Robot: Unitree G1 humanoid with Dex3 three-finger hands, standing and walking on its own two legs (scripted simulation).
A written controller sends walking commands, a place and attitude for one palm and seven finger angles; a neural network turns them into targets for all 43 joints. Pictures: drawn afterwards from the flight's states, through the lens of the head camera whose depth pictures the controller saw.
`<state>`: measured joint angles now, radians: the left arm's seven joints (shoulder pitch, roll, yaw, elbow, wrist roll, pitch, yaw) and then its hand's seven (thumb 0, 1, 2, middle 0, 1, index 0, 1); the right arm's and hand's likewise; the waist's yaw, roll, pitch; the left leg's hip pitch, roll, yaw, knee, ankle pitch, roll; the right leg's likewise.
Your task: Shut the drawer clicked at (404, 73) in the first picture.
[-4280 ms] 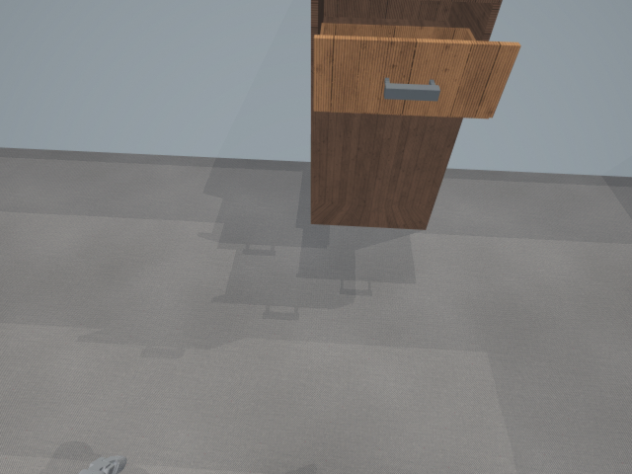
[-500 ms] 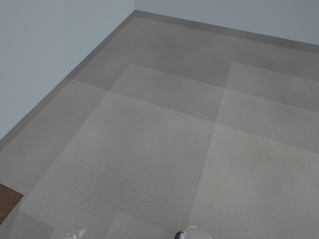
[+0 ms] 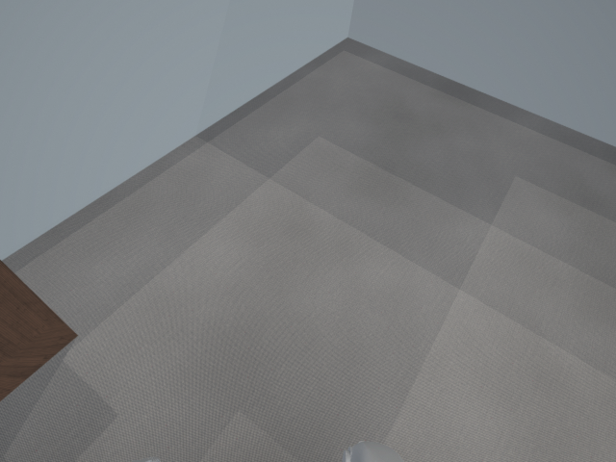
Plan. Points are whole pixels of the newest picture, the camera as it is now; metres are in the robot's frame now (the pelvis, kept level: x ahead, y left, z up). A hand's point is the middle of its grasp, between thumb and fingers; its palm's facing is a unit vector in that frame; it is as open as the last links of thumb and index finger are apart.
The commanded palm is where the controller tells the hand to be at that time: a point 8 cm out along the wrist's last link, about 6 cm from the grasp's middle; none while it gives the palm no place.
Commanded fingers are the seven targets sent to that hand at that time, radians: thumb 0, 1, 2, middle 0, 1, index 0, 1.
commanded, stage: turn to face it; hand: left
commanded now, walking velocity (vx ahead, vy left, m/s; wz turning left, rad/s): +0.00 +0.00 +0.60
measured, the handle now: out of the picture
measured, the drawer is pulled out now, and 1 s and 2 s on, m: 0.27 0.27 0.27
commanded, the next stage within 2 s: take the last steps up to it in 1.42 s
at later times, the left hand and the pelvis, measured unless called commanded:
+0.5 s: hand out of the picture +0.02 +0.15 -0.14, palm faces +0.32 -0.90 -0.28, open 7.4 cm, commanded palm none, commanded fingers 0.00 0.90 0.90 -0.20 -0.30 -0.20 -0.30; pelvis -0.01 -0.07 +0.01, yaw +18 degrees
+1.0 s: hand out of the picture -0.12 +0.19 -0.16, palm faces +0.62 -0.74 -0.26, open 7.4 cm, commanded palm none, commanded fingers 0.00 0.90 0.90 -0.20 -0.30 -0.20 -0.30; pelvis -0.04 -0.03 +0.01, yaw +36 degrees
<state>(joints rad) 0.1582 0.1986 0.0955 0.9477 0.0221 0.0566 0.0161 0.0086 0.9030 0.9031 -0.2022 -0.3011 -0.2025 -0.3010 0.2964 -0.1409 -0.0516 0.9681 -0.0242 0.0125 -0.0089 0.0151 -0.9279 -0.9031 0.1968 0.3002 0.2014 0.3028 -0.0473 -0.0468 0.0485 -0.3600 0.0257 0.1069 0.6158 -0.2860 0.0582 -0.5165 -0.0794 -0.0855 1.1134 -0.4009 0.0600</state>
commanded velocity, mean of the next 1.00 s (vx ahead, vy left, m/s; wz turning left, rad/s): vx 0.00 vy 0.00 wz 0.59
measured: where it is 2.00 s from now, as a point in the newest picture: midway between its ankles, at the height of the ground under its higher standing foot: outside the picture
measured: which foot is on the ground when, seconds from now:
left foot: down 0.00-0.36, up 0.38-0.78, down 0.80-1.00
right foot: up 0.00-0.34, down 0.36-0.80, up 0.82-1.00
